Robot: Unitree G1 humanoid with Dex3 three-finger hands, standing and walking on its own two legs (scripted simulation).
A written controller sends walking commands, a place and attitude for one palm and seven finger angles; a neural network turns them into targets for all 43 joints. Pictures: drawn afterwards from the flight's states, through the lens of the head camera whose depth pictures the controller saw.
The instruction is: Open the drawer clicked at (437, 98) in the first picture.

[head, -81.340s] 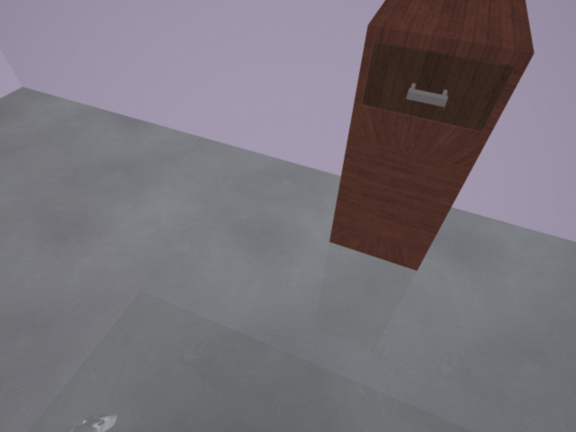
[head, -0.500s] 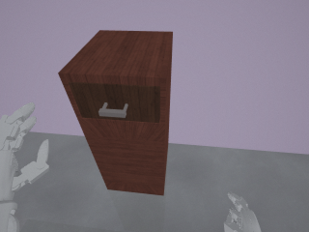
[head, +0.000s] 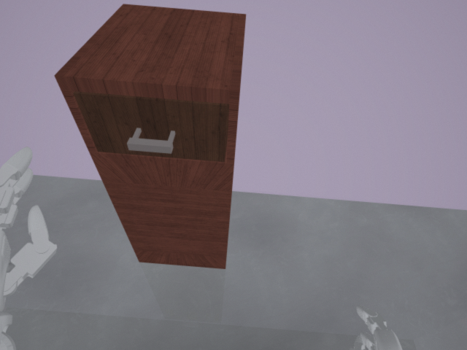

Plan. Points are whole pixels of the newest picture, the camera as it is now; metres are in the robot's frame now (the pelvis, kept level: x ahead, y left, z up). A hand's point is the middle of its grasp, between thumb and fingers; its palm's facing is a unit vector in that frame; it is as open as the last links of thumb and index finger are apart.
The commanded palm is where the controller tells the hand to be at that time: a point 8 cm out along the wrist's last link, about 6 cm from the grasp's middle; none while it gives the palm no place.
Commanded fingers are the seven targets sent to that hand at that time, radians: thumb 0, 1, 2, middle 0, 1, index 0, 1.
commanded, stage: step back with the hand held close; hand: left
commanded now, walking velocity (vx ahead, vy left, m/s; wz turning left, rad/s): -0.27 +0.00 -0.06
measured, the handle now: (152, 139) +0.56 +0.22 +0.02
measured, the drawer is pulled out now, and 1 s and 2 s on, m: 0.00 0.00 0.00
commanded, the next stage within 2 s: stop stepping back and stand still in 1.04 s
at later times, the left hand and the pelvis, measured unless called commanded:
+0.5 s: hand out of the picture +0.13 +0.25 +0.18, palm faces +0.44 -0.81 -0.38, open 7.5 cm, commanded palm +0.07 +0.29 +0.21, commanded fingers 0.00 0.90 0.90 -0.20 -0.30 -0.20 -0.30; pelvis -0.07 +0.01 -0.01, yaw +0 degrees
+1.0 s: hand out of the picture +0.04 +0.24 +0.19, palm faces +0.35 -0.81 -0.47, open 7.5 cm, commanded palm -0.03 +0.28 +0.21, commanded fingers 0.00 0.90 0.90 -0.20 -0.30 -0.20 -0.30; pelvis -0.16 +0.00 +0.00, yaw -1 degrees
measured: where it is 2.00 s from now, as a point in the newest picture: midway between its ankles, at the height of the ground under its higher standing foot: outside the picture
